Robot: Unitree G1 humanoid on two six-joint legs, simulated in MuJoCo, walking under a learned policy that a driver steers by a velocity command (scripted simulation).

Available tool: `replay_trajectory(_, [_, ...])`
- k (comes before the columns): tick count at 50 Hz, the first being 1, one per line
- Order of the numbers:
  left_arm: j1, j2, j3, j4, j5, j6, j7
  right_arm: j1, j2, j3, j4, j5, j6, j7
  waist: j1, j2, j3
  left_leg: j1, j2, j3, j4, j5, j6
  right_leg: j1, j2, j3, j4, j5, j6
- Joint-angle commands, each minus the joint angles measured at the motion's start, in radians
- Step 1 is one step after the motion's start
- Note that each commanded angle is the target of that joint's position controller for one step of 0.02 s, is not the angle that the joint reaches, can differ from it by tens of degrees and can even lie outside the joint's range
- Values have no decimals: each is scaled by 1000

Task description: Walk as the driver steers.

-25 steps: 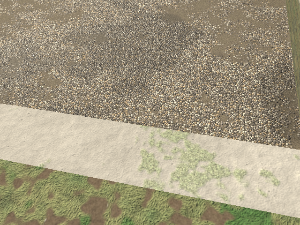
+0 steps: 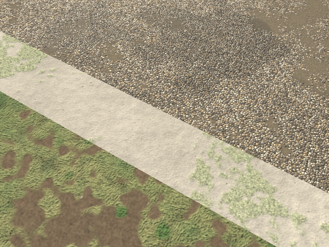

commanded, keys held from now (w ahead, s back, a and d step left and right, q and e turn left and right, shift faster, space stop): w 0.50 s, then w+e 0.50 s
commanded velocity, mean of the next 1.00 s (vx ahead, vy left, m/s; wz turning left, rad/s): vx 0.40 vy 0.00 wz -0.03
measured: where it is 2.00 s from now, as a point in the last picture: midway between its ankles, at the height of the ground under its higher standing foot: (178, 167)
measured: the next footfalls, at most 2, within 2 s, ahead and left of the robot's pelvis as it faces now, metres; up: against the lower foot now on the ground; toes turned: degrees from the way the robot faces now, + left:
right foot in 0.22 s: +0.09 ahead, -0.13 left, +0.00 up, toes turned +6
left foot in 0.66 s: +0.36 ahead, +0.17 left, +0.00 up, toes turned +4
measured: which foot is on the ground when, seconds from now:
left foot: down 0.00-0.22, up 0.24-0.64, down 0.66-1.00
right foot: up 0.00-0.20, down 0.22-0.66, up 0.68-1.00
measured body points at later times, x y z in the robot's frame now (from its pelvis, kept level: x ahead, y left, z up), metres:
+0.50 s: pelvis +0.13 -0.01 +0.00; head +0.15 -0.03 +0.45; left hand +0.09 +0.26 -0.11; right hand +0.34 -0.24 -0.10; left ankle +0.23 +0.16 -0.69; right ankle +0.05 -0.13 -0.74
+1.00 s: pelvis +0.38 +0.06 +0.00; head +0.40 +0.05 +0.45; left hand +0.59 +0.30 -0.09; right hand +0.38 -0.23 -0.13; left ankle +0.32 +0.16 -0.74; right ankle +0.53 -0.12 -0.68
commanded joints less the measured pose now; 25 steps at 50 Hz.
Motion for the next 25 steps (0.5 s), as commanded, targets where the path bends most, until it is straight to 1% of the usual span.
replay_trajectory(1, [-27,58,8,-74,-8,-22,-10,-2,-163,-46,-59,8,-17,-9,-21,191,-142,147,208,-273,-165,-139,185,-27,4,16,-159,51,-6])
replay_trajectory(2, [-37,61,7,-79,-13,-28,-18,2,-167,-45,-55,6,-20,-7,-30,215,-122,129,214,-301,-184,-235,188,-12,4,13,-206,43,-14])
replay_trajectory(3, [-45,64,7,-84,-16,-35,-24,8,-169,-43,-48,3,-23,-4,-37,223,-104,113,219,-318,-191,-276,188,9,3,11,-251,30,-24])
replay_trajectory(6, [-45,60,2,-89,-20,-65,-42,38,-166,-35,-22,1,-33,8,-50,208,-76,64,223,-347,-186,-333,187,102,10,-13,-354,-9,-56])
replay_trajectory(7, [-33,58,1,-87,-24,-74,-47,43,-165,-32,-14,2,-35,11,-43,201,-65,39,222,-359,-183,-354,186,144,13,-22,-389,-3,-70])
replay_trajectory(8, [-6,52,1,-78,-27,-84,-50,35,-163,-28,-10,4,-36,14,-23,187,-53,4,212,-363,-173,-375,177,203,17,-32,-448,34,-87])
replay_trajectory(9, [36,44,1,-63,-27,-93,-52,19,-154,-23,-10,5,-36,16,8,171,-44,-43,191,-357,-155,-397,161,288,21,-47,-528,93,-105])
replay_trajectory(10, [83,41,2,-46,-22,-100,-49,13,-129,-14,-10,3,-38,16,34,151,-47,-87,157,-343,-118,-403,135,374,17,-39,-579,109,-119])
replay_trajectory(11, [163,57,4,-31,-11,-105,-44,-6,-78,2,-15,0,-44,17,66,95,-68,-171,109,-286,9,-392,91,490,-65,53,-608,79,-146])
replay_trajectory(12, [238,139,18,-18,7,-108,-39,-5,-12,19,-38,2,-56,19,62,-92,-76,-341,-21,-95,271,-345,18,589,-230,326,-722,-155,-230])
replay_trajectory(13, [301,192,38,6,15,-111,-49,-62,-81,1,-74,22,-72,10,91,-194,-10,-516,-33,-41,469,-408,-9,570,-389,646,-849,-357,-361])
replay_trajectory(14, [270,141,22,1,0,-115,-46,-59,-137,-19,-62,30,-84,9,73,-122,57,-586,20,-81,582,-342,-10,546,-391,641,-855,-410,-376])
replay_trajectory(15, [240,105,10,-6,-9,-116,-40,-32,-133,-21,-39,24,-90,15,48,-110,67,-606,44,-64,619,-262,-12,553,-342,558,-851,-363,-344])
replay_trajectory(16, [220,93,4,-12,-11,-115,-36,-23,-122,-20,-27,13,-95,20,38,-103,51,-611,68,-31,625,-192,-16,564,-305,479,-853,-288,-315])
replay_trajectory(17, [215,85,-1,-12,-10,-113,-33,-40,-107,-19,-25,7,-100,26,41,-91,52,-607,93,-19,608,-121,-24,560,-279,411,-862,-186,-297])
replay_trajectory(18, [219,77,-6,-13,-6,-112,-30,-55,-86,-15,-23,4,-104,30,46,-87,45,-572,104,6,587,-58,-34,537,-244,338,-876,-87,-283])
replay_trajectory(19, [228,74,-8,-10,-5,-112,-29,-70,-66,-9,-22,2,-107,34,53,-87,36,-548,107,33,564,-7,-46,523,-223,281,-885,5,-281])
replay_trajectory(21, [248,72,-10,-1,-10,-108,-26,-107,-34,2,-28,1,-109,38,68,-78,27,-503,110,69,461,65,-66,505,-193,186,-892,149,-279])
replay_trajectory(22, [257,73,-11,6,-14,-104,-26,-121,-21,6,-29,4,-110,39,73,-82,25,-464,108,82,395,97,-73,491,-176,143,-893,207,-274])
replay_trajectory(24, [279,91,-8,19,-18,-97,-26,-175,-1,16,-38,8,-115,48,93,-84,31,-379,96,105,263,154,-79,455,-166,87,-888,285,-268])
replay_trajectory(25, [292,102,-5,25,-20,-94,-26,-194,-1,17,-40,11,-117,55,99,-83,34,-341,87,114,213,171,-80,445,-170,74,-885,302,-268])
Keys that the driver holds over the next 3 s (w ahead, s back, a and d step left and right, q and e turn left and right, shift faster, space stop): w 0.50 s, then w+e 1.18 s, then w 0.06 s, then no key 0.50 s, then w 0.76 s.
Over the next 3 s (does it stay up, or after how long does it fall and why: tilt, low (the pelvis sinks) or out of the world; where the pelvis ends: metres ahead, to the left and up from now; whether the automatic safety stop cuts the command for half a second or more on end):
stays up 0.81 -0.11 -0.02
